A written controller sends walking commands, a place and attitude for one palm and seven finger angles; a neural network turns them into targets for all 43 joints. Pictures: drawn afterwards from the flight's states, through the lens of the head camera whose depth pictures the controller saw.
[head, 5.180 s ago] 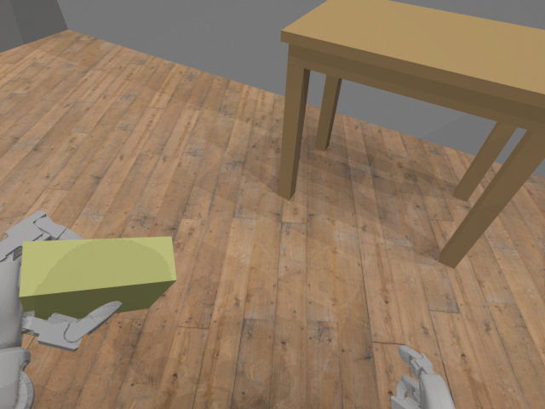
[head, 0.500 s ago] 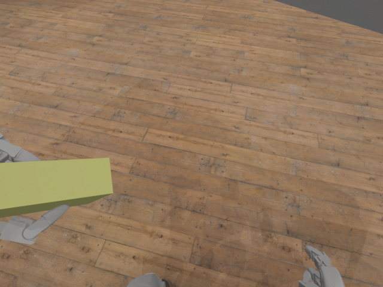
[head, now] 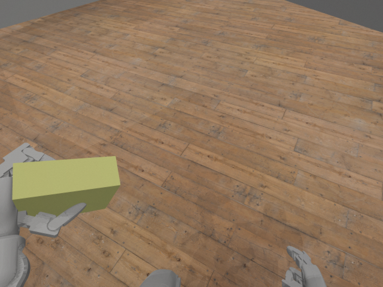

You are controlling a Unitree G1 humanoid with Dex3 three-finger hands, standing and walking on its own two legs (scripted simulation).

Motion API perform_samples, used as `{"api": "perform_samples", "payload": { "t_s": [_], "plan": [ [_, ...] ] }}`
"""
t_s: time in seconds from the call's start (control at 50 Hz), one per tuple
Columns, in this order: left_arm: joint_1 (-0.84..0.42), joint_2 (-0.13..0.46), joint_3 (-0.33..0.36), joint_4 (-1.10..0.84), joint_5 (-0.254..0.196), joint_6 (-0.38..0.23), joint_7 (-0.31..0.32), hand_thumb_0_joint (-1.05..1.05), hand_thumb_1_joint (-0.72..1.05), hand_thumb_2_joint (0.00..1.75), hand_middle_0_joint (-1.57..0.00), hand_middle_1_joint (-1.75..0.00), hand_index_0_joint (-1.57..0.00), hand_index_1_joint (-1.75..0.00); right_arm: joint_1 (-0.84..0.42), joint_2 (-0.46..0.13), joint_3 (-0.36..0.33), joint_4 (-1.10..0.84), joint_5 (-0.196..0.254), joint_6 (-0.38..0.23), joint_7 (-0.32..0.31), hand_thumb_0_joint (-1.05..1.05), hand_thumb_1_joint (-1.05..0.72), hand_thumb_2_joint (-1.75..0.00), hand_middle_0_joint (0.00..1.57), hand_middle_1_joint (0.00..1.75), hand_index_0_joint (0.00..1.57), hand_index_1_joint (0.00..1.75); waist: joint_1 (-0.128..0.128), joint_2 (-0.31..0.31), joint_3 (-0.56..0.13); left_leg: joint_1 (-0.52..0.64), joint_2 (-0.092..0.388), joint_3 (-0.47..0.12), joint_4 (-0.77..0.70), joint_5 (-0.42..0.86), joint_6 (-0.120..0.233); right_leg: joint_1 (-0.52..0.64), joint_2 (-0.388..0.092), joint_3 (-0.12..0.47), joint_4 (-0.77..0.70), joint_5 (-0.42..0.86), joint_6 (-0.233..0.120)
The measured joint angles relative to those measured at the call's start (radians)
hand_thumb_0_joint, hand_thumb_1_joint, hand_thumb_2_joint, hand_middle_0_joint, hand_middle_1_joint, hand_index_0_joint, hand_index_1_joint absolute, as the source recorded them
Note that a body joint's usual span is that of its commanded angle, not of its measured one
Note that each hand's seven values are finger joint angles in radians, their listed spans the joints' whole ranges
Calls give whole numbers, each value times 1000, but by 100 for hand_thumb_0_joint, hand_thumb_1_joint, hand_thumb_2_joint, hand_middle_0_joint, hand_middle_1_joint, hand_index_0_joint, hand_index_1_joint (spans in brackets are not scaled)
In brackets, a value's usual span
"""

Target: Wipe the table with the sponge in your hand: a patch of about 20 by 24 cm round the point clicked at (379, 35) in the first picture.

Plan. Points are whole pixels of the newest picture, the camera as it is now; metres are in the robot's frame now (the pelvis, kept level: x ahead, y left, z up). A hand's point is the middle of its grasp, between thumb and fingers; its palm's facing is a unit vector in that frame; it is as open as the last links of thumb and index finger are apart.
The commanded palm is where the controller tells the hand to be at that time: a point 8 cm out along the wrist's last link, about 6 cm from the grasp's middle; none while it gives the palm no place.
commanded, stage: turn to face it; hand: left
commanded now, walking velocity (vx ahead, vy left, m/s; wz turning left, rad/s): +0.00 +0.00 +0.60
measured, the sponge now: (83, 188) +0.24 +0.21 +0.14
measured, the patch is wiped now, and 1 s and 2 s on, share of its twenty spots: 0.00 0.00 0.00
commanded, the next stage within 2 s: none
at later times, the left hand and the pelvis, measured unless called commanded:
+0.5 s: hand (67, 152) +0.28 +0.23 +0.18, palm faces +0.36 -0.83 -0.43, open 9.4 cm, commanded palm +0.23 +0.27 +0.19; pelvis +0.05 +0.01 +0.01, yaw -4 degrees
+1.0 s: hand (129, 164) +0.25 +0.11 +0.20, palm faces +0.12 -0.87 -0.47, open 9.4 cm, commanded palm +0.22 +0.17 +0.19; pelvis -0.02 -0.04 +0.01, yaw -19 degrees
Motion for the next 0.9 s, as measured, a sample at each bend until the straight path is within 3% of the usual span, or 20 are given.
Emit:
{"api": "perform_samples", "payload": {
  "t_s": [0.04,0.08,0.18,0.24,0.26,0.3,0.34,0.4,0.48,0.56,0.58,0.62,0.66,0.72,0.76,0.82,0.9],
  "plan": [
    [18,-14,-15,-10,2,8,0,-1,-43,100,-82,-135,-82,-135,-17,-23,-11,-3,-4,8,-5,1,-90,-89,20,30,21,30,-15,-24,19,-40,7,27,72,22,-16,30,-15,-11,-33,5,6],
    [45,1,-22,-64,4,7,1,-1,-43,100,-82,-135,-82,-135,-28,-34,-24,-26,-6,11,-12,1,-90,-89,20,30,21,30,-34,-56,44,-44,23,54,10,28,-22,55,-28,-25,-64,12,8],
    [112,98,32,-263,-12,-29,21,-1,-43,100,-82,-135,-82,-135,-30,-48,-52,-112,-7,13,-21,1,-90,-89,20,30,20,30,-57,-112,71,48,45,111,-385,69,-14,60,-48,-56,-58,-12,20],
    [147,129,91,-330,-25,-57,42,-1,-43,100,-82,-135,-82,-135,-30,-57,-63,-149,-1,19,-22,1,-90,-89,19,30,20,30,-48,-93,54,153,41,136,-613,259,-6,35,-35,-42,16,-59,39],
    [136,141,107,-323,-27,-66,47,-1,-43,100,-82,-135,-82,-135,-37,-39,-69,-149,2,22,-25,1,-90,-89,19,30,20,30,-41,-106,55,155,36,148,-596,254,13,18,-36,-7,67,-85,41],
    [94,155,120,-266,-22,-84,47,-1,-43,100,-82,-135,-82,-135,-44,0,-62,-142,6,24,-20,1,-90,-90,19,30,20,30,-25,-116,48,159,40,163,-569,199,38,-36,10,86,211,-208,33],
    [58,148,120,-190,-17,-79,40,-1,-43,100,-82,-135,-82,-135,-45,35,-36,-132,4,20,-7,1,-90,-90,19,30,20,30,-21,-104,32,171,55,161,-587,184,40,-75,58,116,299,-229,33],
    [31,106,101,-131,-15,-39,34,-1,-43,100,-82,-135,-82,-135,-37,73,5,-130,7,0,22,1,-90,-89,19,30,20,30,-5,-74,24,202,85,174,-629,201,27,-95,93,106,267,-158,39],
    [43,56,43,-154,-14,-4,16,-1,-43,100,-82,-135,-82,-135,-20,101,45,-145,4,-29,48,1,-90,-89,20,30,21,30,7,-43,35,231,115,210,-644,203,11,-85,107,83,136,-79,48],
    [56,79,16,-185,-12,-5,-7,-1,-43,100,-82,-135,-81,-135,-8,110,63,-157,1,-36,57,1,-90,-89,20,30,21,30,10,-28,51,228,145,241,-589,176,-17,-41,115,66,13,-8,54],
    [55,89,20,-183,-11,-8,-12,-1,-43,100,-82,-135,-81,-135,-7,105,62,-158,2,-34,57,1,-90,-89,20,30,21,30,7,-16,56,219,161,242,-556,160,-26,-29,126,61,-7,23,27],
    [43,96,23,-170,-7,-14,-18,-1,-43,100,-82,-135,-81,-135,-13,84,50,-147,6,-19,55,1,-90,-89,20,30,21,30,-11,19,69,184,185,202,-460,90,-37,-34,156,48,11,23,-56],
    [43,95,37,-157,-18,-14,-19,-1,-43,100,-82,-135,-81,-135,-31,63,35,-123,8,4,51,1,-90,-89,20,30,21,30,-19,7,72,117,129,121,-278,-27,-52,-57,157,70,25,20,-99],
    [86,89,69,-140,-32,-13,-12,-1,-43,100,-82,-135,-81,-135,-54,29,13,-107,6,40,43,1,-90,-89,20,30,21,30,-36,-18,71,37,60,50,-44,-18,-69,-68,170,118,-18,65,-111],
    [117,91,77,-126,-37,-11,-8,-1,-43,100,-82,-135,-81,-135,-56,6,-2,-106,6,59,38,1,-90,-89,20,30,21,30,-50,-30,64,7,38,27,24,17,-74,-67,182,141,-58,99,-116],
    [140,94,68,-123,-41,-10,-4,-1,-43,100,-82,-135,-81,-135,-44,-27,-27,-105,6,74,32,1,-90,-89,20,30,20,30,-55,-42,47,-11,21,4,38,55,-73,-64,200,166,-113,146,-122],
    [141,94,51,-145,-45,-21,3,-1,-43,100,-82,-135,-81,-135,-25,-61,-50,-98,5,86,28,1,-90,-89,19,30,20,30,-43,-57,20,9,10,-18,-47,66,-66,-61,225,201,-171,204,-127]
  ]
}}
